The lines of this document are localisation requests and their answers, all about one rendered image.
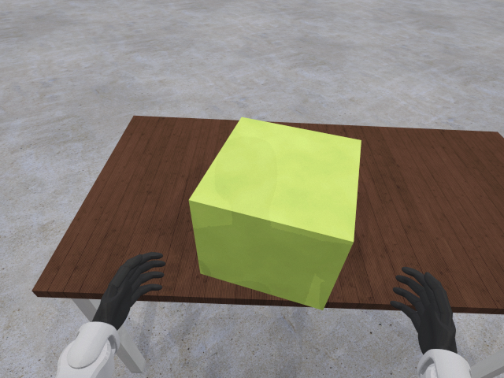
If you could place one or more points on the right robot hand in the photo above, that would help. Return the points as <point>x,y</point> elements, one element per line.
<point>433,318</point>

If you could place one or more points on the left robot hand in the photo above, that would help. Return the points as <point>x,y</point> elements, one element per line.
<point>124,289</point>

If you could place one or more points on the table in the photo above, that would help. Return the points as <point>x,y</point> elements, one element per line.
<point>428,199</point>

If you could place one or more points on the right robot forearm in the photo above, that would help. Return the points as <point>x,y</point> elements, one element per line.
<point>438,363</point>

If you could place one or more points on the left robot forearm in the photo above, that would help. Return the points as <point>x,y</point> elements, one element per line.
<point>91,354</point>

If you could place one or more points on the carton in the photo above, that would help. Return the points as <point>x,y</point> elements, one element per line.
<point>275,212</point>

